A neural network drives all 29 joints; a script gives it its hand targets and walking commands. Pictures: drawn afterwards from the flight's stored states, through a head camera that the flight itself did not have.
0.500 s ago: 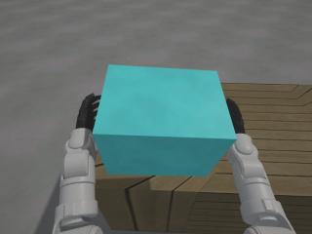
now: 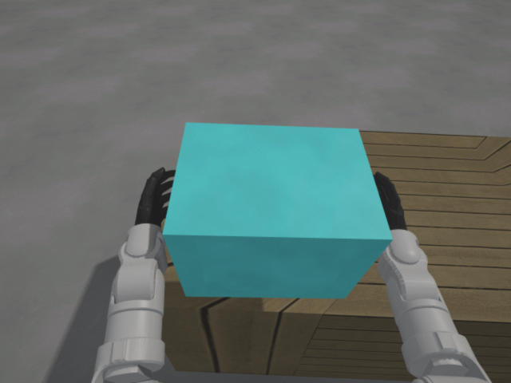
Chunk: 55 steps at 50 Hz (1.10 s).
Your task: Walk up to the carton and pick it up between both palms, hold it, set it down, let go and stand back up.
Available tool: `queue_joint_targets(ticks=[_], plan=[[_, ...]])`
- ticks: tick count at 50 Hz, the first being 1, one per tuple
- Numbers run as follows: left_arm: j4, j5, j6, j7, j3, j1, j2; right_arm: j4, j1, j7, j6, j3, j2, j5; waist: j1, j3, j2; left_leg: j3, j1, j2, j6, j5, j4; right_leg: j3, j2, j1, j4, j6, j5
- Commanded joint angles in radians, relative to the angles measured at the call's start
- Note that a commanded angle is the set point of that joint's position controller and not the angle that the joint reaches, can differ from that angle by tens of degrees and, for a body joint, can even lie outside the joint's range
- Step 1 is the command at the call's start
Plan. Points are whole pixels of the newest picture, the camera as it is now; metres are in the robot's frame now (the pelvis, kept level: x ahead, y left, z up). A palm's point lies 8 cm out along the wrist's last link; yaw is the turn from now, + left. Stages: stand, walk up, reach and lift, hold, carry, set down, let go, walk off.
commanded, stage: set down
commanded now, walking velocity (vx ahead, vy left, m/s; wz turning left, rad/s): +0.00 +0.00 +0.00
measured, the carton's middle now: (269, 215) +0.38 -0.01 +0.06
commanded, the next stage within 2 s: none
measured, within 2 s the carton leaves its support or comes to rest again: rests again in 1.74 s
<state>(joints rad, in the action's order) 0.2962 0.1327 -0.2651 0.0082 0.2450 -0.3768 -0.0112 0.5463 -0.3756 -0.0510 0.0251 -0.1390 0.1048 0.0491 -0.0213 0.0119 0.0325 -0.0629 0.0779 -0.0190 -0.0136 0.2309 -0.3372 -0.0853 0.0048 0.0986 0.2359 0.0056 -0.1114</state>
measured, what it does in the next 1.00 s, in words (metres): stands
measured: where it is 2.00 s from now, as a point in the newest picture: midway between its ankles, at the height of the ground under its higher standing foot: outside the picture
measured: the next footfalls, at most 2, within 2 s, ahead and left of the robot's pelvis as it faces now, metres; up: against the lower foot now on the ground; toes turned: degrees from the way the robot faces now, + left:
none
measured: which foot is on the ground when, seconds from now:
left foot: down 0.00-1.00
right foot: down 0.00-1.00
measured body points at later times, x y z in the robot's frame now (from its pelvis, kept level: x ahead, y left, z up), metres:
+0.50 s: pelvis +0.00 -0.01 +0.00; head +0.01 +0.00 +0.45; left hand +0.38 +0.17 +0.05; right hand +0.37 -0.21 +0.06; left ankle -0.03 +0.10 -0.75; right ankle +0.01 -0.12 -0.75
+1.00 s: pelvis +0.01 +0.01 -0.01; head +0.07 -0.01 +0.44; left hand +0.39 +0.17 -0.01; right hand +0.38 -0.21 +0.00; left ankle -0.03 +0.10 -0.75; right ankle +0.01 -0.12 -0.75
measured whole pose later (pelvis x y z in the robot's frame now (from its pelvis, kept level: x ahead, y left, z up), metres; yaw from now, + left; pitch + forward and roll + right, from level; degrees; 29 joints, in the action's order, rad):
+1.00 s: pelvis +0.01 +0.01 -0.01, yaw -1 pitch +14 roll -2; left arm 1.18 -0.10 0.45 -0.07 0.14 -0.56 -0.09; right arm 1.02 -0.54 -0.01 0.38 -0.20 0.14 -0.03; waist -0.02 -0.14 -0.07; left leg -0.05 0.41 -0.02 -0.01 0.24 -0.41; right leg -0.08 0.00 0.43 0.28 0.00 -0.10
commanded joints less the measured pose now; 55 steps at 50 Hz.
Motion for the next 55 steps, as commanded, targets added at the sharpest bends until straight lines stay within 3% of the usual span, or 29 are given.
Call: queue_joint_targets(ticks=[1, 8, 11, 17, 22, 28, 32, 34, 42, 46, 55], plan=[[-0.124, -0.077, 0.135, 0.087, -0.526, -0.682, 0.495, -0.268, -0.702, 0.156, 0.139, 0.346, -0.437, -0.049, -0.014, -0.509, -0.081, 0.054, 0.012, -0.003, 0.107, -0.498, 0.015, -0.015, 0.024, -0.259, 0.064, -0.001, 0.279], [0.105, -0.041, 0.220, 0.082, -0.433, -0.697, 0.507, -0.076, -0.711, 0.183, 0.183, 0.247, -0.448, -0.136, 0.010, -0.465, -0.034, 0.067, 0.065, 0.005, 0.096, -0.394, 0.047, -0.020, 0.022, -0.244, 0.046, 0.002, 0.206], [0.189, -0.031, 0.263, 0.081, -0.391, -0.744, 0.502, 0.001, -0.746, 0.195, 0.201, 0.208, -0.453, -0.165, 0.013, -0.435, -0.025, 0.076, 0.105, 0.002, 0.085, -0.294, 0.075, -0.017, 0.014, -0.237, 0.035, 0.002, 0.153], [0.312, -0.009, 0.355, 0.080, -0.330, -0.769, 0.491, 0.074, -0.772, 0.201, 0.248, 0.197, -0.508, -0.199, 0.046, -0.453, 0.000, 0.100, 0.184, -0.006, 0.061, -0.265, 0.085, -0.002, -0.003, -0.325, 0.057, -0.017, 0.226], [0.365, -0.010, 0.436, 0.077, -0.313, -0.805, 0.485, 0.138, -0.765, 0.195, 0.281, 0.189, -0.548, -0.216, 0.042, -0.499, -0.006, 0.106, 0.233, -0.011, 0.058, -0.264, 0.083, 0.013, -0.012, -0.351, 0.075, -0.023, 0.293], [0.423, -0.020, 0.546, 0.065, -0.317, -0.811, 0.479, 0.193, -0.732, 0.189, 0.331, 0.200, -0.572, -0.231, 0.038, -0.580, -0.030, 0.096, 0.272, -0.009, 0.068, -0.345, 0.057, 0.030, -0.018, -0.369, 0.101, -0.020, 0.408], [0.444, -0.043, 0.633, 0.060, -0.364, -0.833, 0.493, 0.212, -0.715, 0.181, 0.370, 0.229, -0.595, -0.230, 0.013, -0.659, -0.045, 0.087, 0.265, -0.005, 0.079, -0.441, 0.018, 0.033, -0.013, -0.352, 0.125, -0.018, 0.494], [0.468, -0.056, 0.667, 0.058, -0.385, -0.833, 0.498, 0.242, -0.694, 0.178, 0.381, 0.235, -0.586, -0.223, 0.003, -0.666, -0.070, 0.077, 0.261, 0.000, 0.091, -0.477, 0.000, 0.034, -0.011, -0.317, 0.130, -0.011, 0.493], [0.543, -0.118, 0.768, 0.061, -0.449, -0.851, 0.522, 0.293, -0.687, 0.180, 0.411, 0.283, -0.571, -0.190, -0.030, -0.710, -0.065, 0.047, 0.247, 0.011, 0.116, -0.585, -0.061, 0.032, 0.010, -0.203, 0.145, 0.000, 0.493], [0.591, -0.132, 0.807, 0.061, -0.448, -0.857, 0.503, 0.310, -0.693, 0.188, 0.407, 0.306, -0.568, -0.173, -0.025, -0.715, -0.050, 0.034, 0.274, 0.013, 0.114, -0.568, -0.073, 0.039, 0.011, -0.159, 0.157, -0.002, 0.462], [0.674, -0.140, 0.870, 0.052, -0.421, -0.917, 0.469, 0.364, -0.740, 0.217, 0.417, 0.289, -0.549, -0.152, 0.004, -0.763, -0.077, 0.032, 0.319, 0.028, 0.108, -0.545, -0.113, 0.044, 0.015, -0.033, 0.196, 0.004, 0.377]])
